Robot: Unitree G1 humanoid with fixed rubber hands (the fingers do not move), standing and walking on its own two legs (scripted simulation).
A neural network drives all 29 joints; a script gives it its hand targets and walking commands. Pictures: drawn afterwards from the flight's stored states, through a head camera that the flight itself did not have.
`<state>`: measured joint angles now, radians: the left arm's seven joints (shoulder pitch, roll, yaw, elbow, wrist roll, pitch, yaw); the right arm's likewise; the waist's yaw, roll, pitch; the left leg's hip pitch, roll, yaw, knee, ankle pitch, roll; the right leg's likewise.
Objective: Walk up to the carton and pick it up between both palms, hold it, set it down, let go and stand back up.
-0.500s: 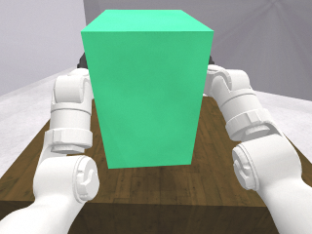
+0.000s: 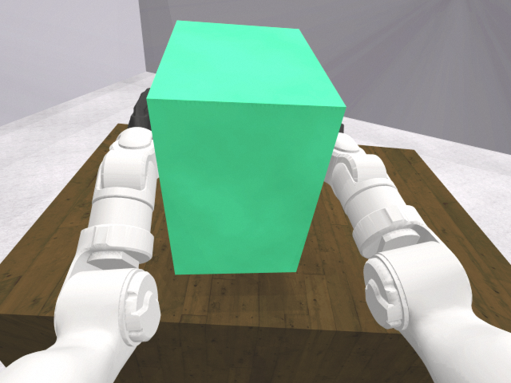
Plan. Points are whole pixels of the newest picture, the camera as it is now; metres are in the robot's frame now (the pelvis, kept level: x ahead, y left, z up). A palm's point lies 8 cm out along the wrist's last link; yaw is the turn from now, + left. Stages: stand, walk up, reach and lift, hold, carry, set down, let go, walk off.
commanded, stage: set down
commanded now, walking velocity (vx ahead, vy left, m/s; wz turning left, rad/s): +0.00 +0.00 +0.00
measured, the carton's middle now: (238, 149) +0.41 +0.02 +0.24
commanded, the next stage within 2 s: none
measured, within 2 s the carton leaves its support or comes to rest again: neither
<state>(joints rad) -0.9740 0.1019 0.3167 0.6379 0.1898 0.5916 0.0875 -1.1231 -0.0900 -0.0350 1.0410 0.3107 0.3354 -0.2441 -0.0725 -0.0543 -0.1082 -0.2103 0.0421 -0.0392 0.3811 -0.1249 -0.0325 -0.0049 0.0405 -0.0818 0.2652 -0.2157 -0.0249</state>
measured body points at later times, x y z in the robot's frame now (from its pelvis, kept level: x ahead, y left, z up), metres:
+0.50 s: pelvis +0.01 +0.00 +0.00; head -0.05 +0.02 +0.45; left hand +0.43 +0.16 +0.23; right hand +0.43 -0.12 +0.24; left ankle +0.05 +0.13 -0.75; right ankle -0.04 -0.10 -0.75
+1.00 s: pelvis +0.01 -0.01 +0.00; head -0.04 +0.01 +0.45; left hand +0.43 +0.16 +0.19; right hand +0.44 -0.13 +0.21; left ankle +0.05 +0.13 -0.75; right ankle -0.04 -0.10 -0.75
